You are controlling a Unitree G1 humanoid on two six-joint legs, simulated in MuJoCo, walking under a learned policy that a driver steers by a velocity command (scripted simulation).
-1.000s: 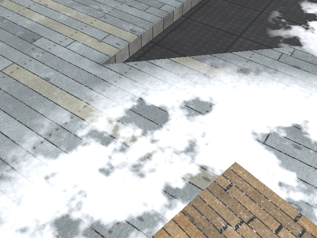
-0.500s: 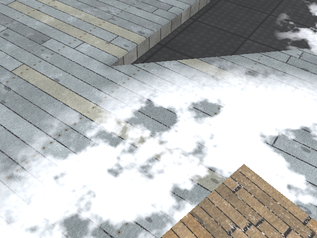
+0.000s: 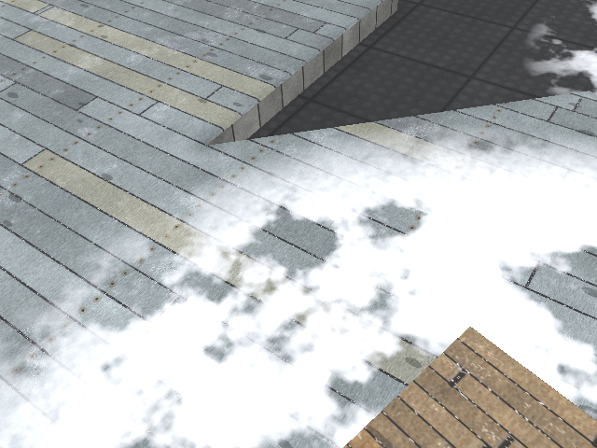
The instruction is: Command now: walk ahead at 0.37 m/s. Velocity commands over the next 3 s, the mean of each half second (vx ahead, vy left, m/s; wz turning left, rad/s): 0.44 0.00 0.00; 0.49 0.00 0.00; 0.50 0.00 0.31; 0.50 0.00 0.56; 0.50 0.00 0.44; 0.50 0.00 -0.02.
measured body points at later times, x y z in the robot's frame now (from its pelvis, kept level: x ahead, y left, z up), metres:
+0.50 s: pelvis +0.25 +0.01 -0.02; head +0.29 +0.01 +0.43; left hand +0.16 +0.23 -0.16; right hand +0.40 -0.23 -0.14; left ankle +0.35 +0.06 -0.73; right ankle +0.04 -0.09 -0.66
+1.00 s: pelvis +0.54 -0.02 -0.01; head +0.58 -0.03 +0.43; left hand +0.74 +0.19 -0.13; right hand +0.43 -0.24 -0.16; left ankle +0.35 +0.06 -0.72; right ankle +0.66 -0.09 -0.74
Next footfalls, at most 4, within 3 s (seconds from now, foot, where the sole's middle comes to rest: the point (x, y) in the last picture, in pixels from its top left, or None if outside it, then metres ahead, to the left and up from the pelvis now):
0.44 left None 0.39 0.06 -0.77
0.98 right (365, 380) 0.70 -0.10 -0.77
1.54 left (289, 292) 0.97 0.09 -0.77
2.10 right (290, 196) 1.35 0.08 -0.77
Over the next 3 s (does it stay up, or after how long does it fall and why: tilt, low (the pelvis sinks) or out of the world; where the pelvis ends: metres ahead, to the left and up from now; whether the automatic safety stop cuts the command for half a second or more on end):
stays up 1.47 0.39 0.01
